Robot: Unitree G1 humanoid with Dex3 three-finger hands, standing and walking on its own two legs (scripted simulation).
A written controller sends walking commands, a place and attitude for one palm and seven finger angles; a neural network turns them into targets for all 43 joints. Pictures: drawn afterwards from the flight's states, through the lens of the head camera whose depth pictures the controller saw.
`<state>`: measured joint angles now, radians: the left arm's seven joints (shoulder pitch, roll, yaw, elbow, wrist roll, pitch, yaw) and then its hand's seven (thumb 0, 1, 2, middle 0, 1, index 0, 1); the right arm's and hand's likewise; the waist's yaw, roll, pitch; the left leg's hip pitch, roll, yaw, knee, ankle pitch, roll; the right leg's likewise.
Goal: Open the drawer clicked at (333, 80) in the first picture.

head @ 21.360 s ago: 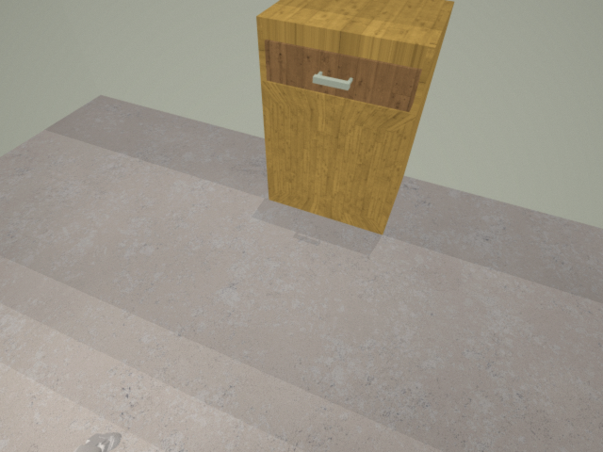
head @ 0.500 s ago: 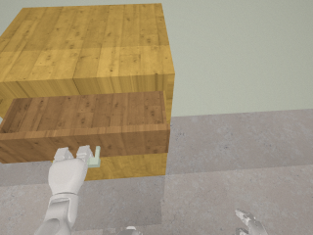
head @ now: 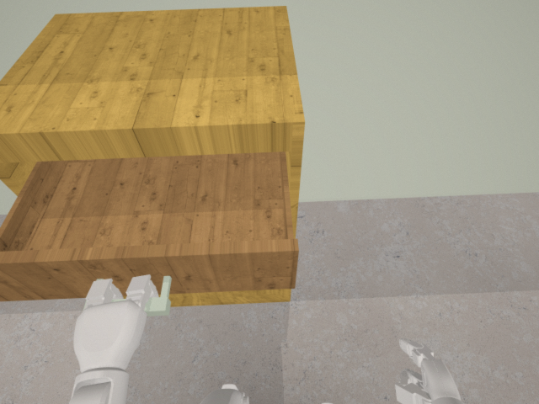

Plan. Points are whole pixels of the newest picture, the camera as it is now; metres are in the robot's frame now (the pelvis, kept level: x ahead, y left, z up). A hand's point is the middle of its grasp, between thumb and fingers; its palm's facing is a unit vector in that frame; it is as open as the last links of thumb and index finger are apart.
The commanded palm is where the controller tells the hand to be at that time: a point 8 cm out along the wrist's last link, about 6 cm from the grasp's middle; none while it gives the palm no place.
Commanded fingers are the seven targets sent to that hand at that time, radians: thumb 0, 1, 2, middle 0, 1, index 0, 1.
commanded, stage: pull the drawer open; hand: left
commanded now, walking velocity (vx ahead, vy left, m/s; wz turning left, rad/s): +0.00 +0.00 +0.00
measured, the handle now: (130, 295) +0.28 +0.24 -0.02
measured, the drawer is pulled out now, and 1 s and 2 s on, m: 0.20 0.30 0.30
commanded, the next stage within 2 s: open the thumb to release the handle in 1.04 s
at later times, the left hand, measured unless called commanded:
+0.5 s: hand (120, 375) +0.17 +0.23 -0.04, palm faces -0.05 -0.10 -0.99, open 5.7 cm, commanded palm +0.13 +0.23 +0.01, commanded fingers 0.00 0.90 0.90 -0.40 -1.35 -0.40 -1.35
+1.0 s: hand out of the picture +0.12 +0.22 -0.03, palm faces -0.10 -0.11 -0.99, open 5.9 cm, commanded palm +0.07 +0.23 +0.01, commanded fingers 0.00 0.90 0.90 -0.40 -1.35 -0.40 -1.35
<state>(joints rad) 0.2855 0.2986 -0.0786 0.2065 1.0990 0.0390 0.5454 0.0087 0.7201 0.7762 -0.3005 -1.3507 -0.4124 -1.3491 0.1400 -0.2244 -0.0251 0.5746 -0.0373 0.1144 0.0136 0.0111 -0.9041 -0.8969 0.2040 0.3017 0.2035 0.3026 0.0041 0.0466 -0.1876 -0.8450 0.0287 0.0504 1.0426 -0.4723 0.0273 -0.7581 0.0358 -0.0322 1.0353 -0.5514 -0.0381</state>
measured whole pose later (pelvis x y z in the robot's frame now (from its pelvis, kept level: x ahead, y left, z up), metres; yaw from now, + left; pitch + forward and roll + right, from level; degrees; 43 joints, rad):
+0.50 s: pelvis +0.00 -0.01 -0.01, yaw +0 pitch +16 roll +0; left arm 0.52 0.31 -0.05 0.03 1.09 -0.04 0.56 0.01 0.72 0.75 -0.29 -1.34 -0.40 -1.33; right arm 0.12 -0.22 -0.01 0.53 -0.05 0.11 0.04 0.01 -0.90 -0.90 0.20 0.30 0.20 0.30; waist 0.03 0.04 -0.20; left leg -0.88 0.03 0.05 1.09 -0.50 0.02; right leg -0.80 0.04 -0.03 1.10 -0.59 -0.05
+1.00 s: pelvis -0.01 -0.02 -0.02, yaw +0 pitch +18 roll +0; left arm 0.69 0.34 0.03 -0.07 1.08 -0.18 0.53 0.01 0.71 0.75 -0.27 -1.31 -0.37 -1.29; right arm 0.09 -0.20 -0.02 0.52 -0.07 0.12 0.06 0.01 -0.90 -0.90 0.20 0.30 0.20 0.30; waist 0.06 0.04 -0.21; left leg -0.95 0.04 0.04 1.16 -0.51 0.00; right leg -0.88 0.04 -0.04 1.18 -0.61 -0.07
